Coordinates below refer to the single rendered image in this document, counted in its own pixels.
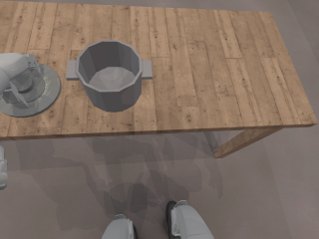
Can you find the table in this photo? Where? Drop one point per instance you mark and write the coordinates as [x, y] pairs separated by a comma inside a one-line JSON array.
[[213, 70]]

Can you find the pot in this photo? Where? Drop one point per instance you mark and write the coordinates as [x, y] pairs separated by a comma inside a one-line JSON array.
[[111, 73]]

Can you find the left robot hand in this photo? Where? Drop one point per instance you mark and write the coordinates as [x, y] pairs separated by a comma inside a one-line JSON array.
[[14, 64]]

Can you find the knob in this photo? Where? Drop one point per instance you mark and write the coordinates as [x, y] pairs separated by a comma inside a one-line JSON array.
[[24, 83]]

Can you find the robot left forearm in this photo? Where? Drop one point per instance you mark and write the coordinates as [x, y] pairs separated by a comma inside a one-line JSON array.
[[4, 82]]

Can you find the lid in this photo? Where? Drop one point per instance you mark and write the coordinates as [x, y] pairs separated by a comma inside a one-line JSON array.
[[46, 90]]

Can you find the right robot shin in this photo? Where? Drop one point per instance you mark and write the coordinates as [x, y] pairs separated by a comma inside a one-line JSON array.
[[182, 202]]

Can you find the right robot foot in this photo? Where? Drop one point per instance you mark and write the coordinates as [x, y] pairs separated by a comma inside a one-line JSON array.
[[169, 208]]

